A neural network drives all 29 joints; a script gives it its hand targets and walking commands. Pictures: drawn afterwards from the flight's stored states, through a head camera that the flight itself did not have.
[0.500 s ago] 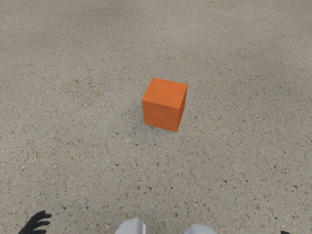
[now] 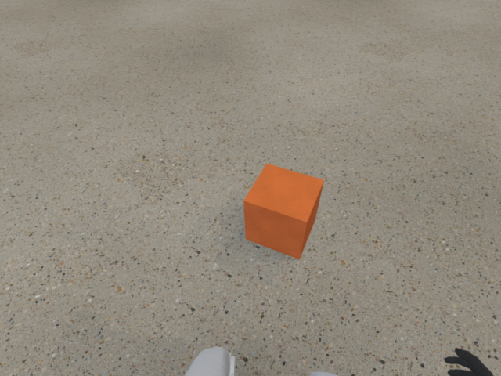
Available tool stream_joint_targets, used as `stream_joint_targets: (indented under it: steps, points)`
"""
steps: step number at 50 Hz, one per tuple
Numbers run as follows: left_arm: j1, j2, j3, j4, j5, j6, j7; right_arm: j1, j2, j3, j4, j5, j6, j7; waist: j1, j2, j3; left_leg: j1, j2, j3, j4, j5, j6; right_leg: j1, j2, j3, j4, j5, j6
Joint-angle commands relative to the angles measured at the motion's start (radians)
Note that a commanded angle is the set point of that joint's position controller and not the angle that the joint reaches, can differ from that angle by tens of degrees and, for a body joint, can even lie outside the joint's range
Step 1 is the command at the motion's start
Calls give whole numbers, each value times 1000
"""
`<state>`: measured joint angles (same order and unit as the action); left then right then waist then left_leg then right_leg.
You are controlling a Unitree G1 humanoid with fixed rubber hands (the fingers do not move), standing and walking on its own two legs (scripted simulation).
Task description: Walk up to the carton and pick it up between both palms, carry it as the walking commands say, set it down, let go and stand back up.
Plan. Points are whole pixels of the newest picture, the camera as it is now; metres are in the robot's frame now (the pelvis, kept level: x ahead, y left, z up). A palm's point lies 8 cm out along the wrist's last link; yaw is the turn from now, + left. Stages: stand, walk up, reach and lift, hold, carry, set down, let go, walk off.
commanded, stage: walk up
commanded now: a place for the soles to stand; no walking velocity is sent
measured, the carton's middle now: (283, 211) +0.89 -0.09 -0.59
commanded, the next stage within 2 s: none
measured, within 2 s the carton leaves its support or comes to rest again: neither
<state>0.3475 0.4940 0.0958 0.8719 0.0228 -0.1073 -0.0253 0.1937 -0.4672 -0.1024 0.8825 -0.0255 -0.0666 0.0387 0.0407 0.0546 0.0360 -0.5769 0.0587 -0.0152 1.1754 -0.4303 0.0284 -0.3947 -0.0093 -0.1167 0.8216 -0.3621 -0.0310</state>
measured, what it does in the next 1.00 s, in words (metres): walks ahead: left foot, then right foot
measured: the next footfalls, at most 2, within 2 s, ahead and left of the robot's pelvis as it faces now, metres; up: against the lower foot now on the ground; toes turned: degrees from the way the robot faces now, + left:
left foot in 0.14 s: +0.20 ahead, +0.14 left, +0.00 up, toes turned +4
right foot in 0.42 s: +0.27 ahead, -0.11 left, +0.00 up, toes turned -7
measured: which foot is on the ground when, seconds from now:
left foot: up 0.00-0.12, down 0.14-0.44, up 0.46-0.70, down 0.72-1.00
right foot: down 0.00-0.16, up 0.18-0.40, down 0.42-0.74, up 0.76-0.96, down 0.98-1.00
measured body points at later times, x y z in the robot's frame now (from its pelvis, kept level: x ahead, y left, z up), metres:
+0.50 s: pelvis +0.15 +0.00 +0.00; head +0.15 +0.00 +0.45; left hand +0.25 +0.36 -0.08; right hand +0.19 -0.36 -0.10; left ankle +0.16 +0.14 -0.68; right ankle +0.23 -0.11 -0.70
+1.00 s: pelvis +0.30 +0.01 +0.00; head +0.32 +0.00 +0.45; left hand +0.42 +0.35 -0.09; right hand +0.35 -0.35 -0.10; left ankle +0.32 +0.14 -0.70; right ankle +0.39 -0.10 -0.70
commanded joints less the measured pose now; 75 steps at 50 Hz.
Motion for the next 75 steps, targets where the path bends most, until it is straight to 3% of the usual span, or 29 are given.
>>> stream_joint_targets:
  steps: [1, 4, 7, 8, 9, 10, 17, 21, 22, 23, 25, 33, 35, 36, 37, 38, 40, 46, 49, 51, 53, 58, 60, 62, 63, 66, 68, 72, 75]
  points:
    - [4, 299, 58, -65, 2, -24, 7, -96, -212, -44, -101, 5, -35, 12, -6, -163, 56, -127, 66, -66, -188, -41, -11, 46, -382, 591, -512, -384, -260]
    - [-27, 299, 54, -62, 0, -9, -1, -86, -209, -43, -73, 5, -28, 31, -15, -195, 75, 43, 25, 19, -337, -4, -5, -46, -320, 439, -494, -344, -216]
    - [-85, 209, 13, -89, 2, 7, -3, 150, -230, -78, 17, -8, -37, 11, -138, 4, -13, 540, -44, 15, -510, -55, 50, -369, -179, 231, -111, -342, -121]
    - [-63, 133, -5, -108, -10, 9, 0, 233, -298, -95, 8, -22, -44, -11, -183, 254, -43, 629, 173, -391, -740, -450, 149, -526, -69, 85, 243, -242, -40]
    - [-107, 159, 3, -113, -9, 10, 7, 167, -358, -98, -44, -14, -44, -19, -182, 242, 10, 539, 325, -742, -966, -666, 224, -592, 23, 156, 426, -173, -13]
    - [-120, 243, 26, -96, 1, 10, 16, 98, -360, -96, -63, 10, -49, -18, -152, 47, 46, 467, 393, -816, -976, -605, 304, -554, -48, 237, 466, -157, 2]
    - [-29, 223, 44, -30, 0, 17, -20, 25, -301, -76, -85, 11, -38, -10, -70, 131, 43, 176, 318, -369, -865, -372, 256, -217, -105, 130, 115, -146, 22]
    - [182, 220, 78, 54, 2, 3, -16, -74, -224, -48, -112, -7, -17, 5, 75, 27, -53, -179, 136, -58, -536, -384, 125, 361, -1, 85, -107, 2, -21]
    - [236, 290, 105, 64, 6, -3, -1, -74, -131, -20, -134, 1, -12, 3, 133, -246, -47, -343, 32, 74, -226, -382, 58, 429, -157, 367, -336, -369, -77]
    - [191, 360, 99, 3, 5, -11, 13, -104, -123, -16, -150, 11, -6, 2, 119, -341, -25, -449, -65, 84, 29, -174, 4, 389, -365, 897, -601, -740, -170]
    - [32, 311, 74, -61, -16, -10, 22, -93, -242, -38, -106, 4, -9, -9, 53, -139, 58, -389, 31, -39, 66, -52, 10, 315, -389, 818, -561, -613, -222]
    - [-78, 319, 57, -82, -3, 1, 11, 30, -209, -52, -44, 0, -12, 22, -31, -249, 44, 66, 36, 44, -301, -32, -4, -93, -333, 455, -457, -412, -238]
    - [-141, 247, 28, -97, 0, 14, 8, 186, -231, -74, 19, -6, -20, 12, -132, -119, 4, 434, -41, 105, -399, -10, 18, -325, -227, 266, -237, -396, -156]
    - [-150, 182, 10, -100, 3, 19, 9, 305, -266, -87, 40, -17, -25, -1, -186, 96, -24, 584, -2, -50, -522, -219, 70, -477, -148, 149, 62, -377, -97]
    - [-126, 88, -14, -117, -9, 16, 15, 329, -337, -104, 19, -27, -31, -20, -218, 422, -12, 579, 245, -541, -824, -627, 166, -627, 17, 36, 458, -271, -15]
    - [-203, 188, 15, -123, 2, 21, 27, 194, -377, -99, -42, -8, -33, -23, -187, 204, 43, 460, 348, -812, -1001, -686, 250, -640, 11, 219, 490, -181, -1]
    - [-147, 270, 27, -72, -3, 15, 15, 108, -335, -89, -65, 19, -31, -24, -111, 10, 64, 415, 343, -650, -892, -523, 273, -551, -106, 181, 415, -116, 17]
    - [-49, 207, 41, -14, -9, 18, -12, 23, -308, -71, -66, -13, -28, -16, -50, 145, 56, 141, 287, -308, -821, -298, 233, -175, -78, 101, 111, -133, 17]
    - [49, 182, 48, 35, 0, -1, 11, -24, -203, -24, -81, 7, -16, -21, 34, 43, -20, -33, 156, -54, -484, 50, 117, 205, -9, 96, -149, 78, -17]
    - [64, 335, 70, 3, 3, -6, 43, 9, -105, 8, -119, 31, -1, -30, 50, -357, -65, -216, -40, 108, -57, -60, -9, 280, -350, 771, -465, -78, -157]
    - [-60, 282, 43, -21, -9, 5, 43, -22, -212, -19, -60, 23, 9, -49, 7, -180, -32, -138, 15, -20, -50, -141, -1, 220, -362, 711, -375, 83, -239]
    - [-92, 237, 20, -34, -18, 9, 51, 62, -183, -9, -10, 20, 12, -60, -31, -195, -91, 34, 27, -11, -226, -127, 16, 138, -329, 495, -237, 409, -213]
    - [-162, 200, 2, -62, -25, 19, 46, 98, -174, -12, 20, 17, -5, -68, -86, -156, -146, 288, 37, -18, -424, 242, 29, -13, -245, 323, -98, 481, -129]
    - [-181, 140, -17, -85, -42, 31, 50, 29, -248, -24, -10, 9, -15, -71, -63, 56, -160, 303, 163, -274, -545, 447, 110, -64, -98, 147, 119, 333, -2]
    - [-182, 141, -13, -74, -38, 38, 49, -41, -274, -22, -22, 13, -16, -71, -34, 27, -137, 268, 219, -341, -538, 469, 172, -49, -55, 118, 68, 190, 18]
    - [-106, 228, 5, 9, -20, 9, 65, -111, -153, 10, -26, 48, 20, -61, 1, -150, -181, 111, 31, 8, -215, 347, 19, 182, -229, 391, -178, 455, -65]
    - [-172, 244, 7, -9, -23, 16, 62, -76, -166, 8, 3, 46, 23, -73, -32, -142, -173, 150, 17, -9, -260, 237, 2, 151, -297, 444, -141, 603, -208]
    - [-233, 153, -20, -10, -36, 26, 68, -61, -197, -7, 24, 28, -2, -66, -63, 22, -175, 344, 124, -152, -415, 643, 103, 0, -115, 176, 47, 445, -34]
    - [-263, 150, -18, 13, -37, 27, 69, -120, -202, -2, 18, 30, 6, -66, -48, 32, -140, 288, 163, -186, -422, 728, 162, 39, -77, 139, 70, 324, -21]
